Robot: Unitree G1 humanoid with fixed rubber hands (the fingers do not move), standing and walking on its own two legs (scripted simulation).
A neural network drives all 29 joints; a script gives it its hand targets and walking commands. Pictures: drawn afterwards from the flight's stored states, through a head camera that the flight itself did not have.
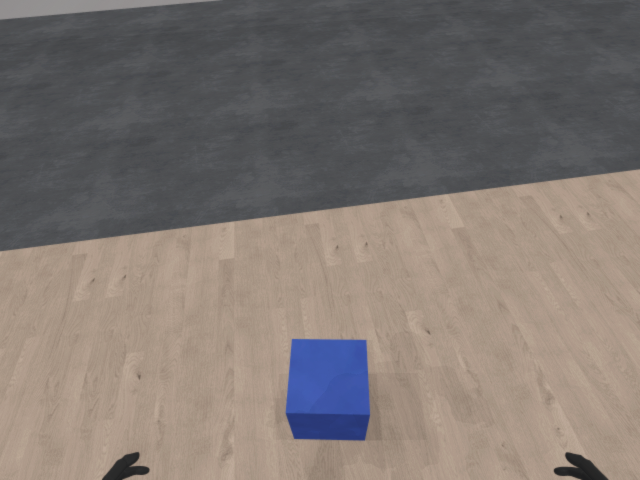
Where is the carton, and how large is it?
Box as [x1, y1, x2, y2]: [286, 339, 369, 440]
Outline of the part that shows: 292,339 286,402 286,415 294,438 364,440 369,417 365,340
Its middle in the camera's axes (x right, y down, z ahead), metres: +0.02 +0.43 +1.12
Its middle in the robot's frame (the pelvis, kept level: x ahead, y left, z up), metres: +0.45 +0.04 -0.66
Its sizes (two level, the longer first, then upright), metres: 0.210 0.200 0.250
